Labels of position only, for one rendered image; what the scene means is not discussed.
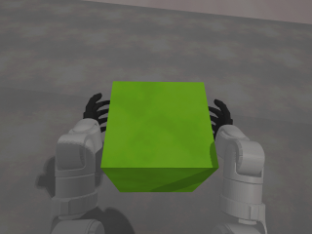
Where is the robot right forearm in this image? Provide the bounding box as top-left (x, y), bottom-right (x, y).
top-left (214, 124), bottom-right (267, 234)

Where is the robot left hand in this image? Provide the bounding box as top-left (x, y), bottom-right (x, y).
top-left (83, 93), bottom-right (110, 133)

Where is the robot left forearm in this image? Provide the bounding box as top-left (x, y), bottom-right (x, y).
top-left (48, 118), bottom-right (103, 234)

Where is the robot left upper arm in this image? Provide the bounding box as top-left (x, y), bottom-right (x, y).
top-left (51, 218), bottom-right (105, 234)

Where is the robot right hand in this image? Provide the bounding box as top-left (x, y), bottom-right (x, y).
top-left (208, 99), bottom-right (233, 141)

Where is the carton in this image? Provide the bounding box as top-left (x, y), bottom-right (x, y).
top-left (100, 81), bottom-right (219, 192)

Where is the robot right upper arm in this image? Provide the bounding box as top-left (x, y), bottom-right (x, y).
top-left (211, 222), bottom-right (262, 234)

